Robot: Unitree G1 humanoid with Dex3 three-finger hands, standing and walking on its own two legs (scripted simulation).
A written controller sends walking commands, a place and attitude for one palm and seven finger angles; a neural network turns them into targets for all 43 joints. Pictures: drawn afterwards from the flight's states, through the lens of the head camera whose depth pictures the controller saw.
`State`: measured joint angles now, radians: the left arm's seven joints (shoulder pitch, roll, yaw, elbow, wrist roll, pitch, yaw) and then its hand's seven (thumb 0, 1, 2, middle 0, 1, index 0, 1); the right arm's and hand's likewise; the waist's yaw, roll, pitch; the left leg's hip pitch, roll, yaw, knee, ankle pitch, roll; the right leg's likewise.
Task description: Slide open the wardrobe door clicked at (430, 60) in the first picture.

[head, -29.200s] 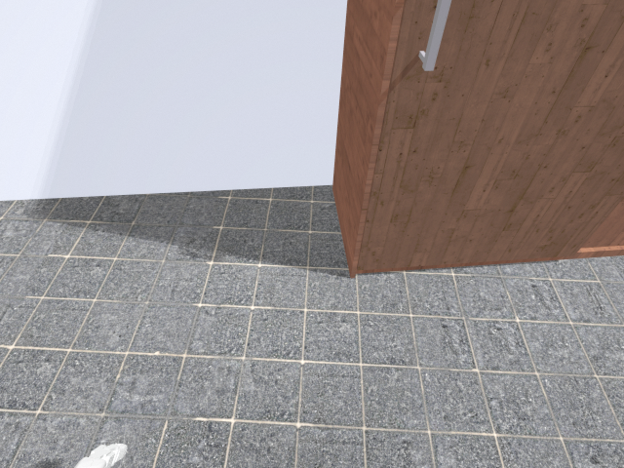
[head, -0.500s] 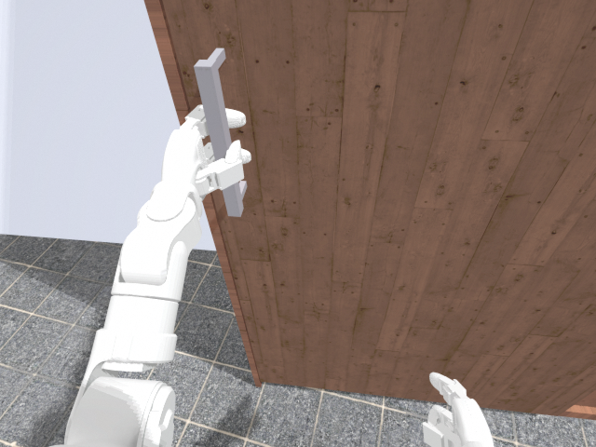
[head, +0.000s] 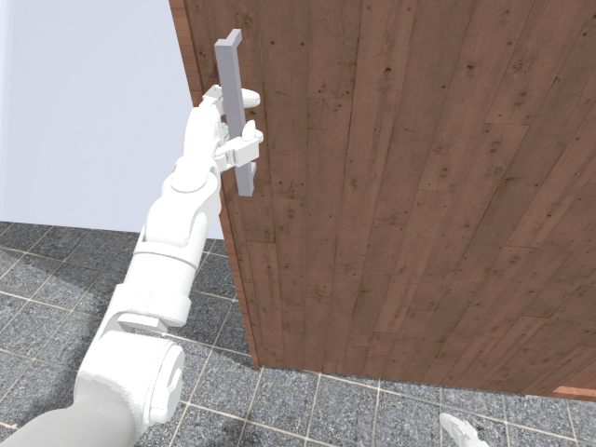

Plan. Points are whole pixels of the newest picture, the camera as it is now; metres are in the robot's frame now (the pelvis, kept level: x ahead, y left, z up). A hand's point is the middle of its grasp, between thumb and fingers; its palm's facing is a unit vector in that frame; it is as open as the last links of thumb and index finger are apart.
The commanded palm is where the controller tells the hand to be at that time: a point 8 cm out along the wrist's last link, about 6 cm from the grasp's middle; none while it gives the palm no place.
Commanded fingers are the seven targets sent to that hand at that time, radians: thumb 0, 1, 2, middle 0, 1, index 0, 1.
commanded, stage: step sideways, sliding the door along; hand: left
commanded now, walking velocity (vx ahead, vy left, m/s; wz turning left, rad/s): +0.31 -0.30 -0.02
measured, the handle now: (241, 120) +0.48 +0.13 +0.21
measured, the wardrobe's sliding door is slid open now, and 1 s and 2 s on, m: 0.00 0.03 0.26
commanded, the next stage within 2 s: none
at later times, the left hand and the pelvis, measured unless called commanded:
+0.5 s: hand (260, 146) +0.44 +0.10 +0.20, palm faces +0.24 -0.97 -0.06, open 6.2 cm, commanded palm +0.41 +0.08 +0.21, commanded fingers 0.00 0.90 0.90 -0.45 -1.40 -0.45 -1.40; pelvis +0.02 -0.07 -0.02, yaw +1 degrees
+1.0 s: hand (282, 144) +0.45 +0.07 +0.20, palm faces +0.54 -0.83 -0.08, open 6.7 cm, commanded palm +0.41 +0.02 +0.19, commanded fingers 0.00 0.90 0.90 -0.45 -1.40 -0.45 -1.40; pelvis +0.10 -0.20 -0.02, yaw +7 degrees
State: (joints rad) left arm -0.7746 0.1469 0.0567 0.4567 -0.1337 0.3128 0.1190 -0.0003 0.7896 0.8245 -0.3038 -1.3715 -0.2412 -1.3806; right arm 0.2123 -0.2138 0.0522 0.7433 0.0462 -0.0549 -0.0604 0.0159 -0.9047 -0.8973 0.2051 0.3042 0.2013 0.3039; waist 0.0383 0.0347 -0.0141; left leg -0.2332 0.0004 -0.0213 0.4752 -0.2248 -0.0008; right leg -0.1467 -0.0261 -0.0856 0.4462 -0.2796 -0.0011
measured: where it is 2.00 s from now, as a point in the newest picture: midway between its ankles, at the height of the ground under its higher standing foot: outside the picture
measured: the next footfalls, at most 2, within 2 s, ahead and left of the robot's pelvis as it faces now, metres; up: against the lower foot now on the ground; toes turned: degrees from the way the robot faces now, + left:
right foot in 0.88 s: +0.22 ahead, -0.35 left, +0.00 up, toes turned -2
left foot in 1.06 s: +0.12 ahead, -0.09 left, +0.00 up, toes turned +13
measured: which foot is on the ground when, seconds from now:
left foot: down 0.00-0.90, up 0.92-1.00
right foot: down 0.00-0.52, up 0.54-0.86, down 0.88-1.00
